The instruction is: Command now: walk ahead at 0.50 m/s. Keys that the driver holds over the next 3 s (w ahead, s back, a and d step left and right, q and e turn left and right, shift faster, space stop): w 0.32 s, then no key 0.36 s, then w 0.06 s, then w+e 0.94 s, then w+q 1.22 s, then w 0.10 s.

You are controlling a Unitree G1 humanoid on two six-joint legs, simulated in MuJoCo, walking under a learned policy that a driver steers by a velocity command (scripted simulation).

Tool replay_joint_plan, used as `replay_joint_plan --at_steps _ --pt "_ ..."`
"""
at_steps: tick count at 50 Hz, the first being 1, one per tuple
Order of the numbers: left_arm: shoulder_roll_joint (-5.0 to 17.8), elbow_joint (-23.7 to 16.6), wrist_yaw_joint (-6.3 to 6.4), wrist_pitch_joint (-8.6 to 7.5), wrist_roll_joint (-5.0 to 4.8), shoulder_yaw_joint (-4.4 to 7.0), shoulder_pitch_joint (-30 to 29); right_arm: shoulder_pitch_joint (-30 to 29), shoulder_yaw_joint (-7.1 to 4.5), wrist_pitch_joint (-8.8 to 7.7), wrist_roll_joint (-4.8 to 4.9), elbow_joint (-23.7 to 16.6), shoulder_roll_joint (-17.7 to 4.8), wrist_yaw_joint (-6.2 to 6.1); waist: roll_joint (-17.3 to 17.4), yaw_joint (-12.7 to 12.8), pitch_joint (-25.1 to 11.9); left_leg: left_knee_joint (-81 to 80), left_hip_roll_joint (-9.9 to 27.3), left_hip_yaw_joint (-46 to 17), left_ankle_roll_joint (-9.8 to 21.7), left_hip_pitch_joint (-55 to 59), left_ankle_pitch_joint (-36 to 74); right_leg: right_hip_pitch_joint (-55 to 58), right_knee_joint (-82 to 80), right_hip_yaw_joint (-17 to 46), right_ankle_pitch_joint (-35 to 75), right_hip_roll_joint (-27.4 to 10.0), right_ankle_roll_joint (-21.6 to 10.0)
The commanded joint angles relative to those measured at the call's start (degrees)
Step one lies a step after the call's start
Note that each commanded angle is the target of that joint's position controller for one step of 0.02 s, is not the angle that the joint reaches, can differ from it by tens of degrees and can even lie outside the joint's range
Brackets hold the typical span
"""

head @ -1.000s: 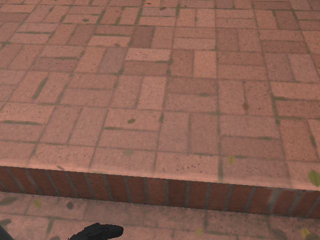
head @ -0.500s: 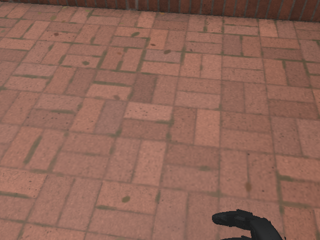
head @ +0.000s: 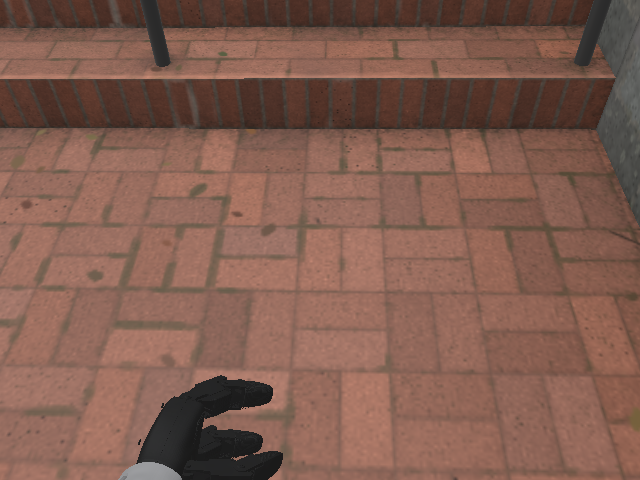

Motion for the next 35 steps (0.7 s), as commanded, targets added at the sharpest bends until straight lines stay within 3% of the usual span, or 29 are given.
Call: replay_joint_plan --at_steps 1,2,3,4,5,6,7,8,9,10,11,12,14,17,20,23,25,27,28,29,30,31,32,33,34,35 --pt "13.9 6.4 1.98 0.04 0.96 4.17 31.5 4.3 -2.26 0.13 -0.88 -3.3 -7.2 1.05 -14.1 13.7 -15.8 35.6 -3.0 -7.2 5.5 -31.7 39.4 57.1 -32.5 36.9 4.7 -6.5 -13.4" --pt "18.2 9.3 2.70 -0.79 2.47 6.17 39.6 -1.9 -3.08 1.19 -0.31 -3.6 -5.8 1.33 -21.4 17.0 -9.3 71.7 -10.5 -14.3 2.8 -43.7 6.2 51.6 -49.5 57.5 -4.8 -13.3 -16.4" --pt "16.4 11.2 3.50 -2.90 2.15 5.82 38.1 -1.7 -3.69 1.27 0.55 -3.1 -5.9 0.46 -18.2 14.4 -6.0 87.2 -10.1 -23.6 4.3 -49.2 11.9 45.8 -50.5 56.3 -15.8 -12.2 -9.8" --pt "14.5 13.0 3.38 -3.77 1.33 6.12 31.5 -4.0 -3.39 0.73 0.92 -4.9 -4.6 -0.68 -13.4 9.6 1.7 94.1 -10.8 -22.7 4.7 -54.1 11.8 39.8 -49.5 49.8 -10.3 -12.0 -7.5" --pt "11.2 14.2 3.00 -3.92 0.34 5.77 26.8 -6.4 -2.74 0.65 1.50 -7.0 -3.8 -1.62 -6.3 6.6 1.7 97.0 -11.0 -22.1 5.4 -56.4 11.6 39.0 -48.4 44.5 3.9 -13.0 -5.7" --pt "7.3 15.4 2.89 -3.82 0.16 4.85 23.8 -9.0 -1.83 1.07 1.43 -9.1 -2.6 -2.56 -2.4 3.5 0.7 95.8 -9.6 -22.2 6.2 -57.4 12.0 38.2 -47.9 39.7 13.6 -13.6 -3.1" --pt "4.0 16.0 3.01 -3.88 0.62 4.08 20.1 -10.9 -1.15 1.68 1.35 -10.1 -1.5 -3.11 -0.9 0.9 0.9 94.0 -7.9 -21.5 7.1 -58.3 11.2 35.9 -48.0 34.5 19.3 -12.6 -1.4" --pt "2.7 16.1 2.82 -4.42 1.83 3.82 18.7 -10.6 -1.50 2.20 1.15 -9.7 -3.0 -3.51 -0.7 -1.3 1.1 90.0 -6.6 -19.8 6.3 -59.1 12.3 34.7 -48.9 28.8 24.4 -11.6 -0.6" --pt "1.8 16.3 2.91 -5.23 1.96 3.85 18.2 -11.5 -1.72 2.30 0.70 -9.8 -3.7 -3.36 -1.3 -2.2 1.5 85.8 -5.3 -17.9 6.2 -59.1 10.8 33.9 -50.1 22.8 25.7 -9.6 0.7" --pt "3.4 14.6 2.76 -5.61 1.85 4.54 16.7 -14.1 -2.39 2.10 1.06 -10.8 -5.2 -3.00 -3.3 -2.1 1.3 79.5 -3.8 -13.6 5.2 -55.3 9.2 32.7 -53.6 16.1 21.5 -7.3 0.3" --pt "3.6 13.6 3.05 -6.45 2.01 4.40 16.8 -14.8 -2.78 1.64 0.44 -10.9 -5.1 -2.52 -6.9 -2.4 2.7 79.3 -3.1 -10.5 4.8 -52.5 10.4 30.3 -56.5 13.7 22.0 -5.5 0.3" --pt "3.7 13.7 3.43 -6.90 2.44 4.33 19.0 -16.9 -2.95 1.21 -0.22 -11.6 -5.9 -2.26 -5.8 -1.2 2.9 76.5 -2.1 -9.6 4.1 -52.1 11.8 30.3 -57.6 12.1 24.7 -5.2 -0.3" --pt "5.9 14.1 4.12 -7.33 2.57 4.76 26.3 -23.2 -3.03 0.74 0.41 -14.1 -6.2 -2.13 -6.4 2.8 2.6 64.8 -0.4 -7.6 1.6 -54.5 15.0 38.6 -59.2 11.8 34.5 -6.4 -1.6" --pt "6.4 15.4 3.39 -7.45 1.67 4.98 35.0 -28.1 -2.74 1.41 0.58 -15.7 -4.2 -2.38 -7.8 5.9 3.8 47.4 0.8 -4.7 -1.7 -54.6 20.1 49.2 -60.3 12.0 46.7 -9.2 -4.6" --pt "8.0 14.8 2.62 -7.94 -0.61 5.55 36.0 -33.4 -3.65 2.69 0.98 -18.0 -4.7 -1.93 -9.5 5.8 6.9 32.0 -1.2 -1.6 -1.9 -44.0 20.8 48.4 -61.9 10.1 52.0 -9.7 -3.3" --pt "10.2 15.4 2.41 -8.24 -2.01 6.83 36.0 -36.9 -4.85 3.07 1.83 -19.7 -6.1 -2.81 -9.8 5.1 8.5 20.3 -3.0 -1.7 -2.0 -39.8 16.7 56.6 -60.4 10.7 57.3 -11.5 -0.9" --pt "11.5 15.4 2.61 -8.25 -2.54 7.81 34.7 -37.4 -5.92 2.65 2.45 -19.5 -7.9 -3.96 -9.9 4.2 7.2 14.0 -4.5 -0.8 -1.1 -35.1 14.8 61.5 -56.5 10.5 66.3 -11.6 1.2" --pt "11.6 14.5 2.35 -7.55 -2.98 8.38 32.2 -30.4 -7.13 1.21 3.89 -16.5 -10.1 -5.42 -6.9 1.5 1.9 6.4 -6.0 0.4 2.0 -19.9 26.6 62.3 -49.3 8.9 71.8 -8.1 4.3" --pt "7.8 13.0 2.14 -7.02 -3.22 7.34 32.6 -25.1 -7.21 0.66 3.56 -15.4 -11.2 -6.38 -4.3 1.8 -8.4 11.9 -0.6 -3.3 7.1 -1.3 43.5 56.5 -43.2 8.4 59.9 -5.1 6.1" --pt "0.5 13.4 3.25 -6.79 -1.99 5.09 45.9 -23.1 -6.38 0.44 3.59 -15.3 -12.5 -5.40 8.5 6.9 -23.4 16.7 13.7 -18.7 21.0 27.5 59.2 37.6 -30.2 8.4 27.4 -1.0 11.7" --pt "4.1 13.3 2.96 -5.93 -1.57 6.08 42.3 -13.3 -6.27 1.10 3.24 -12.8 -9.6 -5.11 9.2 1.6 -23.5 8.7 18.9 -31.2 22.1 27.3 52.9 32.5 -19.4 8.8 -8.9 4.5 13.5" --pt "6.5 10.4 2.82 -4.38 -1.13 7.70 33.6 -10.9 -8.36 0.72 2.72 -10.6 -13.8 -6.11 5.0 -0.5 -13.9 5.0 16.3 -27.6 16.9 18.1 37.0 28.0 -10.0 11.6 -11.7 1.8 12.0" --pt "8.5 10.0 3.40 -3.82 -0.51 8.58 31.0 -16.3 -9.34 0.38 3.72 -11.3 -14.7 -6.90 1.9 1.5 -5.0 1.5 13.3 -22.2 12.0 5.8 23.0 26.4 -8.5 12.1 -9.3 -1.8 11.1" --pt "7.3 11.6 3.64 -3.81 0.45 8.61 34.1 -24.3 -8.26 0.62 4.67 -13.4 -10.9 -7.00 0.6 5.5 -1.1 -1.3 9.8 -17.7 9.0 -4.6 16.9 30.8 -12.8 12.7 -6.9 -4.2 10.9" --pt "3.8 11.9 3.61 -4.03 1.00 7.69 33.8 -29.0 -7.26 0.62 5.67 -15.0 -7.2 -6.81 0.0 7.5 2.0 -2.8 8.3 -15.5 7.4 -12.3 15.0 34.7 -17.5 12.5 -5.1 -5.5 11.5" --pt "2.7 12.0 3.41 -3.92 1.51 7.42 33.3 -30.1 -7.48 1.02 5.69 -15.3 -7.4 -6.57 -1.6 8.3 1.6 -4.4 6.3 -13.5 6.6 -15.6 9.9 38.3 -20.5 11.2 -3.4 -5.6 11.7"
Next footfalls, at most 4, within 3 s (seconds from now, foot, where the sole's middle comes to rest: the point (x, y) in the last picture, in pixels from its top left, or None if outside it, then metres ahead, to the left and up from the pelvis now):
0.54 left None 0.48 0.11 -0.63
1.06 right None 0.39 -0.12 -0.63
1.50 left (306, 350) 0.76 0.02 -0.63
1.92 right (464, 328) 0.78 -0.32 -0.63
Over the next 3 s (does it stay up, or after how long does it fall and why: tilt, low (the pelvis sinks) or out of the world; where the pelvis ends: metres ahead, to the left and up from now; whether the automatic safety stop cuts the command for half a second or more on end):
stays up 1.25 -0.24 0.14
